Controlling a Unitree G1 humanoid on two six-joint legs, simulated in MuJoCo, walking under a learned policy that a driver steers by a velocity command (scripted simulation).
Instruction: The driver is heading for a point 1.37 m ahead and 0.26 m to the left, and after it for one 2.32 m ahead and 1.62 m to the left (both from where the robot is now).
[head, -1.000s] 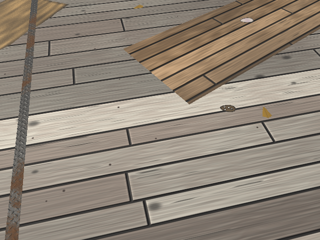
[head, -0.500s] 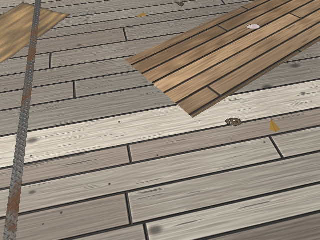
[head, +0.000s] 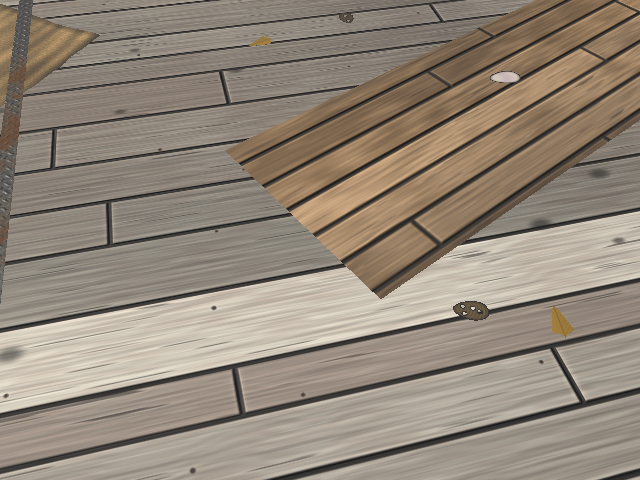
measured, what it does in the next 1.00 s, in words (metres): walks ahead: right foot, then left foot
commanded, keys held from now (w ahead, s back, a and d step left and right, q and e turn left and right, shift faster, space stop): w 1.00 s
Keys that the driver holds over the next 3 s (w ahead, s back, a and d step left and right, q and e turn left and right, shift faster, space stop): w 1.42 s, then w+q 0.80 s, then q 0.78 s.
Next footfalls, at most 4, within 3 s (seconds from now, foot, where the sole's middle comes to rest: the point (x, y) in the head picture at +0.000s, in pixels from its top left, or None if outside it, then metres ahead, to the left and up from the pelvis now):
0.30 right None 0.36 -0.10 -0.78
0.86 left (292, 404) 0.66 0.08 -0.78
1.42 right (362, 291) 0.97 -0.09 -0.78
1.96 left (287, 216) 1.22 0.11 -0.78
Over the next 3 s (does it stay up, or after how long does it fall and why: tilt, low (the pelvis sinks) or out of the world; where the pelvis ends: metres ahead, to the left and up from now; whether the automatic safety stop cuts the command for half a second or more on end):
stays up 1.37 0.12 -0.01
